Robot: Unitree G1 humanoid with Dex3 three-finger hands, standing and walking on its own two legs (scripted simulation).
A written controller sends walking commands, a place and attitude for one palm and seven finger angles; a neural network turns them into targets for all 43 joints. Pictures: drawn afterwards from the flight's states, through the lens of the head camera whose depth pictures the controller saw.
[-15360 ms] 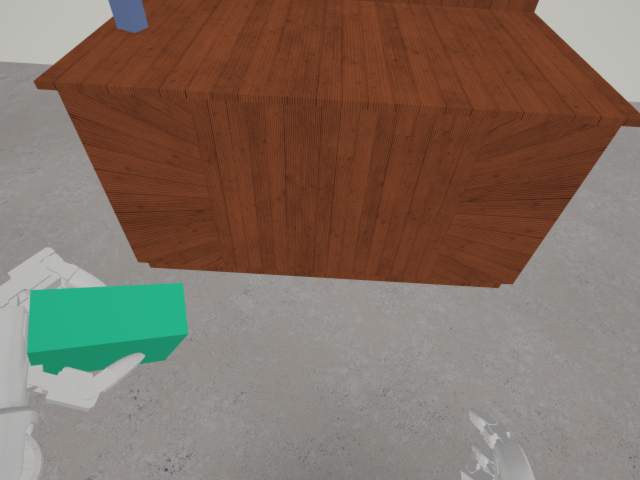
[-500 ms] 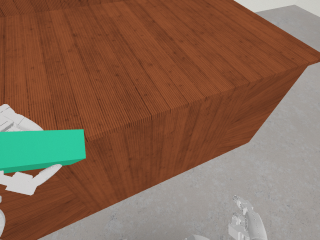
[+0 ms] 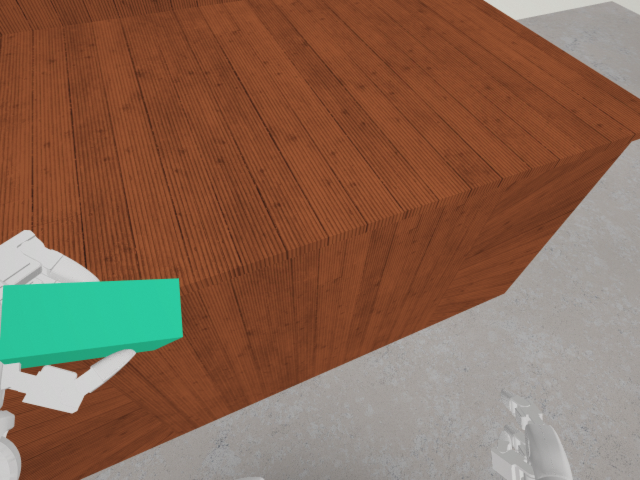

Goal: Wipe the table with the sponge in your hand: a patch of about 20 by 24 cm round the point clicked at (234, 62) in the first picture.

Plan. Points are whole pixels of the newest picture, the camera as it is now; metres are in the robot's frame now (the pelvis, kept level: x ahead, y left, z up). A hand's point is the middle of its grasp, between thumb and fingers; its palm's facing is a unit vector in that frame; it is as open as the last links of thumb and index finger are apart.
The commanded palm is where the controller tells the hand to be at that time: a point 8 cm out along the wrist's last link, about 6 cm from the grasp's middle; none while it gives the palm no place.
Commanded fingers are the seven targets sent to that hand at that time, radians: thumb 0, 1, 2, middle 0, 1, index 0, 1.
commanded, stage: come to a stop and stand still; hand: left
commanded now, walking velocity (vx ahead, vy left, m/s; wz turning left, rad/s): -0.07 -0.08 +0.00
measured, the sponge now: (119, 322) +0.23 +0.20 +0.15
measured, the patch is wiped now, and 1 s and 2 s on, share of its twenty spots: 0.00 0.00 0.00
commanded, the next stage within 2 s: look again from close up in 1.44 s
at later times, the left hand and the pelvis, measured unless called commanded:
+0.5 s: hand (88, 386) +0.17 +0.19 +0.17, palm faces +0.35 -0.83 -0.43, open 9.4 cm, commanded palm +0.12 +0.24 +0.18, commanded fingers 0.00 0.10 1.30 -1.20 -1.60 -1.20 -1.60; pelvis -0.05 -0.04 +0.00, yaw -1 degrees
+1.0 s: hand out of the picture +0.10 +0.21 +0.17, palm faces +0.41 -0.83 -0.37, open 9.4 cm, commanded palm +0.06 +0.25 +0.18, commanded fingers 0.00 0.10 1.30 -1.20 -1.60 -1.20 -1.60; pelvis -0.11 -0.03 +0.00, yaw -1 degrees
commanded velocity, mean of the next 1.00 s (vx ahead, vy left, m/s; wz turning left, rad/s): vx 0.00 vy -0.02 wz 0.00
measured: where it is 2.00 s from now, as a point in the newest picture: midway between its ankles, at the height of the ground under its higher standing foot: outside the picture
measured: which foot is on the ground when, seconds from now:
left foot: down 0.00-0.36, up 0.38-0.62, down 0.64-1.00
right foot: down 0.00-0.02, up 0.04-0.30, down 0.32-1.00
